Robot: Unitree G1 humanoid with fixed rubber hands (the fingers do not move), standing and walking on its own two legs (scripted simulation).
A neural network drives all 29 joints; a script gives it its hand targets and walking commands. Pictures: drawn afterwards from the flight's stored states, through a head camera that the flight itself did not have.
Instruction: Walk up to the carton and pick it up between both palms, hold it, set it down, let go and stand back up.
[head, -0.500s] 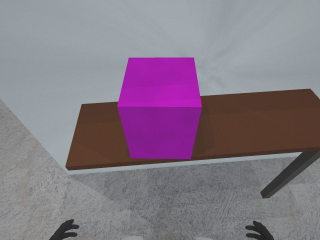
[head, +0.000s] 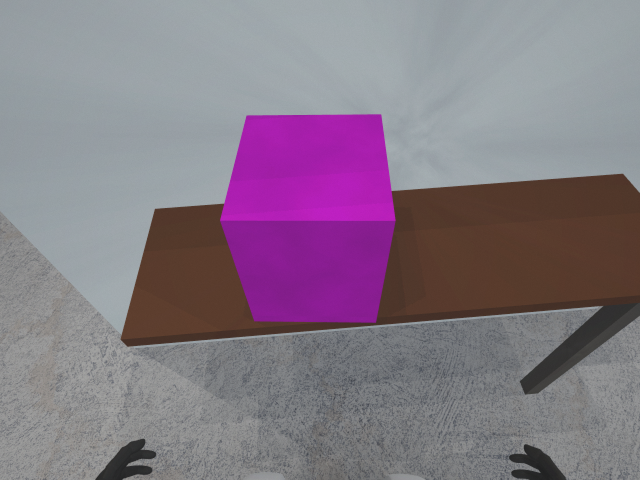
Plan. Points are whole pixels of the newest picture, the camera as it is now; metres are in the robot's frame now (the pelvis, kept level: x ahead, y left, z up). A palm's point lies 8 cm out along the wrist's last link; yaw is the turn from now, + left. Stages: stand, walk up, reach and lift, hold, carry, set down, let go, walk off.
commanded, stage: walk up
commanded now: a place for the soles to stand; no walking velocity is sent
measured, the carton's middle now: (314, 223) +0.46 +0.04 +0.02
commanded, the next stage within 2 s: reach and lift in 0.22 s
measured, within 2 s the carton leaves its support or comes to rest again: neither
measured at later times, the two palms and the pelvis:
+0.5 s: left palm (143, 447) +0.16 +0.26 -0.09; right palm out of the picture +0.13 -0.27 -0.10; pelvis +0.00 +0.00 +0.00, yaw +0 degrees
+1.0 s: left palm (114, 466) +0.13 +0.27 -0.04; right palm out of the picture +0.12 -0.23 -0.04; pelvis -0.01 +0.01 +0.02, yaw +0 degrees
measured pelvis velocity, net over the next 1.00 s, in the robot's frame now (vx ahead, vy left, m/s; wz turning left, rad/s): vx -0.01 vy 0.01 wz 0.01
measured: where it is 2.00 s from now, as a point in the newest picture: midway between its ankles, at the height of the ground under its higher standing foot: outside the picture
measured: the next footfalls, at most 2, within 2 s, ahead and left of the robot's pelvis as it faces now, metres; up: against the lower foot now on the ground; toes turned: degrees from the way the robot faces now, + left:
none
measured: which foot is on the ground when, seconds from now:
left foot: down 0.00-1.00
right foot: down 0.00-1.00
